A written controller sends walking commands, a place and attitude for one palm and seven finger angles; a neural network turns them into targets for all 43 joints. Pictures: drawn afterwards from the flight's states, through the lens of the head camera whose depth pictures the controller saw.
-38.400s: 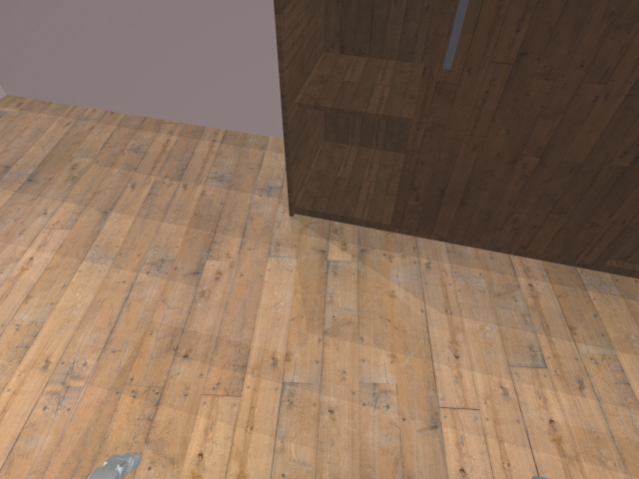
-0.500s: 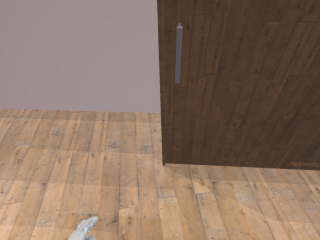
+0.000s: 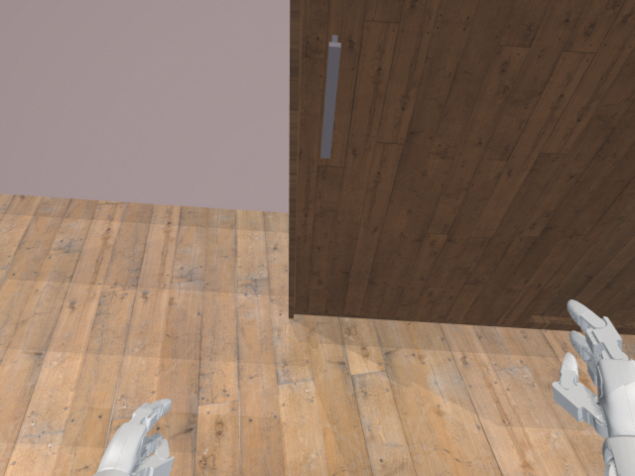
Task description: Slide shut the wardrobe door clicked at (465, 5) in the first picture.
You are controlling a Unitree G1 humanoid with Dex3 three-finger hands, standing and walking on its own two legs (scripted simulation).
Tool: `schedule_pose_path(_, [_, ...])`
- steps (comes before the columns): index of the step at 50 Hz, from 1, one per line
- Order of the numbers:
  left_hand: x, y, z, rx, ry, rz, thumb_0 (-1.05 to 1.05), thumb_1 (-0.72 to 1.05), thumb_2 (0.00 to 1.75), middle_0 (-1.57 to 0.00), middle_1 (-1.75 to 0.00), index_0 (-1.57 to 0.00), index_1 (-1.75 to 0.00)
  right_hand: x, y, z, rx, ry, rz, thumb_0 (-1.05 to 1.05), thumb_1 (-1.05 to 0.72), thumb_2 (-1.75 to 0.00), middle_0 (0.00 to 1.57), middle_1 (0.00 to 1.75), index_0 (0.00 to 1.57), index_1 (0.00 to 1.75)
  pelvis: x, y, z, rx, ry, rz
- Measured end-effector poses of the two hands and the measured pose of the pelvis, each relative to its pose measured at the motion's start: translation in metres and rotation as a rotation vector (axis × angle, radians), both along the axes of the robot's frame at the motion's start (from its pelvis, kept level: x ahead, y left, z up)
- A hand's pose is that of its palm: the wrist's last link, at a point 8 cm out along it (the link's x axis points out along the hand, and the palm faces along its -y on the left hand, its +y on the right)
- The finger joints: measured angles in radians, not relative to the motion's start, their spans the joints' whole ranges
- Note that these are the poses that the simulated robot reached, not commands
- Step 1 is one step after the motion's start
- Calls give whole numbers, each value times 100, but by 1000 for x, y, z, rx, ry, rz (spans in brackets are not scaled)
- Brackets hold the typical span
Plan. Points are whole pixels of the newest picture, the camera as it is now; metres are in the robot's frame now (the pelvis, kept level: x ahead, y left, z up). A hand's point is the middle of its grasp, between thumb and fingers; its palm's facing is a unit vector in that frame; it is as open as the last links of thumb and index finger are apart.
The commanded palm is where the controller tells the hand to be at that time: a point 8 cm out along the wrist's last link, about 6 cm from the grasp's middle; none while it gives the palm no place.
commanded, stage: let the arm hang, fingers relaxed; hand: right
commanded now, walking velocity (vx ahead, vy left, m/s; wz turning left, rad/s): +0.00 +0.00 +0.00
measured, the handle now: (329, 100) +0.76 +0.04 +0.12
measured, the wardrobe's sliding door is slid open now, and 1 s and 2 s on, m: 0.00 0.00 0.00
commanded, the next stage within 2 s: look to check the result in 1.00 s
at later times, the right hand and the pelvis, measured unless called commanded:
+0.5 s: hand out of the picture -0.02 -0.24 -0.16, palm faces -0.03 +0.96 -0.29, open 7.4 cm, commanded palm none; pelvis -0.03 +0.00 +0.01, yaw -1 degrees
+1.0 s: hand out of the picture +0.08 -0.25 -0.14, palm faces -0.04 +0.94 -0.33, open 7.4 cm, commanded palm none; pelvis +0.01 -0.01 +0.02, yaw +0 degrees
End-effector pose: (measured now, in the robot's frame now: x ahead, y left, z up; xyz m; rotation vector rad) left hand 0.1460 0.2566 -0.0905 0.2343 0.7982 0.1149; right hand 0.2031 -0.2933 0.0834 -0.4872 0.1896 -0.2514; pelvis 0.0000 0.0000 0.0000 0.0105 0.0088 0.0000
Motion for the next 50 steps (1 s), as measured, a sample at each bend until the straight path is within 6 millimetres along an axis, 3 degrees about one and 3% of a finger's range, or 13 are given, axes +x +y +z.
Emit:
schedule_pose_path(2, [-9, 7, -10, 3, 50, 8, 1, 90, 90, -21, -30, -21, -30, -9, 5, -58, 69, 255, -39, 1, -90, -89, 20, 30, 20, 30, -4, 1, -1, -12, 2, -7])
schedule_pose_path(5, [-30, 19, -22, 9, 127, 22, 1, 90, 90, -20, -30, -21, -30, -46, 27, -132, 148, 541, -50, 1, -90, -89, 20, 30, 19, 30, -10, 9, -7, -41, -6, 2])
schedule_pose_path(9, [-70, 32, -28, 36, 274, 63, 1, 91, 90, -20, -30, -20, -30, -117, 64, -195, 280, 848, -53, 2, -91, -89, 20, 30, 20, 30, -16, 12, -5, -14, -29, -16])
schedule_pose_path(12, [-104, 36, -26, 67, 391, 85, 1, 91, 90, -20, -30, -20, -30, -163, 79, -218, 357, 998, -79, 2, -91, -89, 21, 30, 20, 30, -21, 12, -2, -5, -44, -19])
schedule_pose_path(14, [-123, 36, -23, 81, 460, 94, 1, 91, 90, -20, -30, -20, -30, -187, 76, -224, 375, 1060, -122, 2, -93, -89, 21, 30, 20, 30, -24, 12, 2, 0, -46, -19])
schedule_pose_path(17, [-145, 35, -20, 92, 540, 102, 1, 91, 90, -20, -30, -20, -30, -212, 63, -224, 378, 1125, -170, 2, -93, -89, 21, 30, 20, 30, -27, 10, 7, 10, -38, -19])
schedule_pose_path(21, [-158, 30, -20, 90, 585, 112, 1, 91, 90, -20, -30, -20, -30, -229, 37, -216, 344, 1158, -235, 2, -92, -89, 21, 30, 20, 30, -30, 5, 10, 18, -29, -19])
schedule_pose_path(26, [-152, 23, -22, 76, 565, 118, 1, 91, 90, -20, -30, -20, -30, -226, 1, -203, 279, 1141, -290, 1, -91, -89, 21, 30, 20, 30, -29, -2, 13, 16, -30, -16])
schedule_pose_path(34, [-115, 15, -24, 54, 477, 98, 1, 91, 90, -20, -30, -21, -30, -185, -29, -184, 211, 1036, -292, 1, -91, -89, 20, 30, 20, 30, -22, -11, 15, 3, -34, -12])
schedule_pose_path(42, [-77, 17, -18, 54, 408, 83, 1, 91, 90, -20, -30, -21, -30, -146, -22, -180, 211, 977, -243, 1, -91, -89, 20, 30, 20, 30, -9, -12, 17, -7, -31, -9])
schedule_pose_path(50, [-57, 27, -12, 75, 404, 83, 1, 91, 90, -20, -30, -21, -30, -124, -2, -186, 238, 983, -204, 1, -90, -89, 21, 30, 20, 30, 5, -7, 19, -11, -24, -8])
